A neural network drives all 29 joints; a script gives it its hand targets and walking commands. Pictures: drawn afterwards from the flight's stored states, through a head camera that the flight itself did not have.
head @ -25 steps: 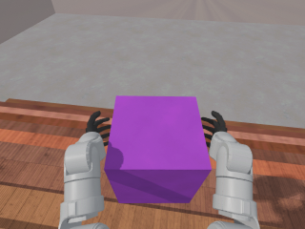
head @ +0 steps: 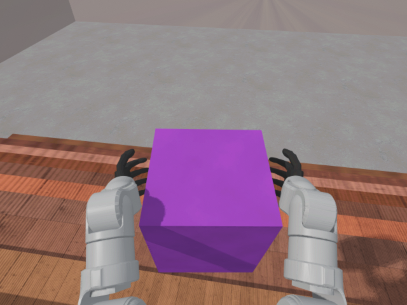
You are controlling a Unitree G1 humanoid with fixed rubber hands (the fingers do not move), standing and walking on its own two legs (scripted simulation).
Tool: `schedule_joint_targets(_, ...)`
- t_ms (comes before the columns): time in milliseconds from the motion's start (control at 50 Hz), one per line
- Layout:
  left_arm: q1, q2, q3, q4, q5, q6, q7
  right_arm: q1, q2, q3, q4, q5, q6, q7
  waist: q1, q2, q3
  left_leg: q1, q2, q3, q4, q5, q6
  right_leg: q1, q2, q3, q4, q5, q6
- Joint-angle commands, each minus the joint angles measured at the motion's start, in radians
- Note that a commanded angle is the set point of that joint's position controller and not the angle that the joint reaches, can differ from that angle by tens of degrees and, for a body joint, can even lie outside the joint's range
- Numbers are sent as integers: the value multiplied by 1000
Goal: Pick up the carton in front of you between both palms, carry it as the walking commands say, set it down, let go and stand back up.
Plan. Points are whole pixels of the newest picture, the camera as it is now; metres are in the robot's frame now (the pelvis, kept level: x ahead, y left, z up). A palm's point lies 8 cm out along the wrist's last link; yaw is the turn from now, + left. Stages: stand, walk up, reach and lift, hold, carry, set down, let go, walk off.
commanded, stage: carry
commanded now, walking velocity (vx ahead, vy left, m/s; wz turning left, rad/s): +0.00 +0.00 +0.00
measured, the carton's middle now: (207, 205) +0.33 +0.00 +0.04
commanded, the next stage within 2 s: none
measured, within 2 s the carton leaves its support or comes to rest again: neither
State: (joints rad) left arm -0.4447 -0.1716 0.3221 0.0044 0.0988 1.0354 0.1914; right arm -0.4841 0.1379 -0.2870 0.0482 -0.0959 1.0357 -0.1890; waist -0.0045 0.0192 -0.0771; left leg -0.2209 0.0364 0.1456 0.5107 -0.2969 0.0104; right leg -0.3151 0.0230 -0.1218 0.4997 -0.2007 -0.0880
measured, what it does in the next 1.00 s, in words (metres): stands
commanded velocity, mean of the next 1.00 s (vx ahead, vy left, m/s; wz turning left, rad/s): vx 0.00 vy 0.00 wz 0.00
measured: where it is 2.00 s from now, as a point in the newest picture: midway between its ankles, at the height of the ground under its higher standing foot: outside the picture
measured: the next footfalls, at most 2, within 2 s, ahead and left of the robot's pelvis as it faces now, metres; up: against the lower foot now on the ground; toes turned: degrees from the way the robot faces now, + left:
none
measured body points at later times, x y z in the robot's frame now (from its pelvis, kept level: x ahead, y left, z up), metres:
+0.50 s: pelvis +0.01 +0.00 +0.00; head -0.02 -0.01 +0.45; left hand +0.33 +0.15 +0.11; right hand +0.34 -0.16 +0.11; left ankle -0.02 +0.11 -0.73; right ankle +0.04 -0.06 -0.73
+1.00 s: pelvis +0.01 +0.00 +0.00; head -0.01 -0.01 +0.45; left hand +0.34 +0.16 +0.11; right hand +0.35 -0.16 +0.10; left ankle -0.02 +0.11 -0.73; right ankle +0.04 -0.07 -0.73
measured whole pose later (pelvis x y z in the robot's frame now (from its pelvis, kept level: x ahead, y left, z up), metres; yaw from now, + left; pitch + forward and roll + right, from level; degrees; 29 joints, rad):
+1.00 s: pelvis +0.01 +0.00 +0.00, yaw +0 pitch +1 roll +0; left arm -0.45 -0.17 0.31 0.02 0.10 1.04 0.19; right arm -0.47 0.14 -0.29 0.05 -0.09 1.03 -0.19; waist 0.01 0.01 -0.09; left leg -0.23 0.04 0.14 0.55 -0.33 0.01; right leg -0.33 0.02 -0.12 0.54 -0.23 -0.08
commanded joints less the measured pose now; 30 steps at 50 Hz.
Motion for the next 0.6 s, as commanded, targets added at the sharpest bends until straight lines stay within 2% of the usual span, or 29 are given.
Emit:
schedule_joint_targets(0,-613,-729,-581,-34,-149,-13,-3,-578,765,575,-38,154,-7,-1,5,-31,-274,43,105,-121,-68,70,28,111,-163,186,-87,170,-23)
schedule_joint_targets(20,-620,-725,-578,-52,-157,-15,-7,-564,775,572,-31,154,-6,4,-7,-44,-264,33,104,-134,-101,88,30,118,-160,179,-93,156,-14)
schedule_joint_targets(40,-584,-737,-574,-31,-164,-9,-11,-569,751,553,-47,149,-6,-1,10,-8,-289,50,99,-129,-88,67,31,130,-164,189,-92,140,-11)
schedule_joint_targets(60,-592,-730,-571,-32,-155,-11,-9,-543,768,557,-11,147,-1,-2,4,-28,-285,53,103,-123,-80,92,30,140,-162,186,-92,180,-12)
schedule_joint_targets(80,-607,-730,-588,-34,-160,-14,-5,-524,759,556,-11,147,-4,0,3,-19,-284,52,100,-124,-72,94,31,137,-159,186,-88,176,-19)
schedule_joint_targets(100,-584,-714,-571,-46,-148,-20,-1,-565,773,582,-25,167,-8,0,16,-41,-291,49,99,-123,-76,92,20,137,-163,193,-95,197,-16)
schedule_joint_targets(120,-572,-717,-562,-39,-137,-14,4,-556,765,576,-43,153,-10,-2,3,-40,-317,49,88,-114,-52,63,13,180,-161,182,-79,247,-15)
schedule_joint_targets(140,-575,-738,-574,-54,-157,-16,0,-581,780,573,-68,174,-14,-1,3,-62,-326,31,84,-118,-55,42,20,183,-169,193,-84,276,-5)
schedule_joint_targets(160,-600,-738,-577,-58,-161,-17,0,-553,757,570,-53,155,-10,-2,9,-43,-330,43,77,-111,-37,63,23,181,-163,190,-77,265,-24)
schedule_joint_targets(180,-599,-729,-581,-38,-145,-19,0,-567,760,565,-32,142,-7,-5,13,-49,-309,42,80,-102,-37,51,19,153,-172,201,-81,247,-30)
schedule_joint_targets(200,-607,-734,-592,-49,-162,-20,0,-564,771,572,-48,164,-14,1,4,-37,-342,44,75,-106,-57,58,15,176,-173,193,-80,250,-24)
schedule_joint_targets(220,-603,-735,-599,-69,-163,-21,-4,-563,755,566,-53,150,-10,0,17,-18,-332,73,73,-100,-40,53,8,157,-179,216,-96,261,-17)
schedule_joint_targets(260,-611,-740,-595,-64,-160,-18,-7,-563,753,569,-48,146,-9,-1,11,-30,-322,59,91,-112,-51,73,21,171,-159,184,-75,235,-22)
schedule_joint_targets(280,-624,-728,-590,-52,-161,-22,-1,-544,756,554,-17,143,-7,-1,13,-37,-308,44,94,-113,-47,126,14,150,-154,169,-55,272,-28)
schedule_joint_targets(300,-578,-729,-586,-22,-151,-18,0,-578,753,574,-40,154,-13,0,13,1,-313,58,104,-110,-26,159,19,163,-149,173,-43,310,-32)
schedule_joint_targets(320,-594,-741,-594,-61,-172,-23,-1,-540,760,563,-43,143,-11,-1,17,-23,-335,50,94,-102,-35,120,17,165,-152,172,-47,288,-26)
schedule_joint_targets(340,-623,-726,-592,-88,-173,-23,-2,-542,781,562,-28,154,-9,0,1,-37,-332,50,87,-117,-29,104,22,180,-155,171,-45,269,-25)
schedule_joint_targets(360,-584,-729,-583,-22,-163,-16,0,-580,764,576,-61,157,-16,1,11,-46,-340,60,100,-109,-2,150,27,159,-144,165,-24,320,-33)
schedule_joint_targets(380,-618,-722,-586,-35,-158,-21,-1,-541,754,556,-6,134,-5,-1,7,-63,-327,53,103,-113,-19,122,24,154,-159,182,-45,280,-27)
schedule_joint_targets(400,-602,-725,-583,-58,-153,-15,-1,-527,763,549,-28,146,-8,3,-13,-16,-313,45,90,-115,-21,97,18,143,-158,188,-60,290,-24)
schedule_joint_targets(420,-587,-711,-585,-4,-155,-9,-2,-542,727,552,-27,134,-6,1,1,-8,-305,47,89,-104,-9,92,14,140,-161,190,-58,286,-32)
schedule_joint_targets(440,-583,-719,-577,-38,-158,-13,-2,-552,754,547,-27,147,-4,1,7,-13,-333,58,88,-111,-19,87,15,171,-156,195,-45,286,-30)
schedule_joint_targets(460,-612,-731,-570,-37,-159,-10,-1,-534,757,556,-14,138,-3,-2,5,-29,-297,26,92,-135,-18,48,26,154,-158,190,-57,216,-33)
schedule_joint_targets(480,-607,-730,-566,-33,-159,-15,-1,-572,765,564,-24,153,-4,0,10,-72,-266,7,97,-115,-37,23,20,117,-177,203,-82,206,-12)
schedule_joint_targets(520,-605,-724,-570,-27,-149,-13,2,-569,773,553,-12,142,-9,-1,11,-46,-271,5,76,-122,-41,-36,16,125,-179,223,-133,119,-18)
schedule_joint_targets(560,-612,-733,-570,-52,-157,-17,0,-564,768,557,-25,152,-10,3,3,-27,-281,44,89,-136,-53,6,24,117,-169,209,-125,88,-26)
schedule_joint_targets(580,-612,-727,-581,-40,-155,-18,3,-569,758,556,-13,144,-10,1,4,18,-295,48,82,-123,-45,41,13,144,-167,216,-126,140,-3)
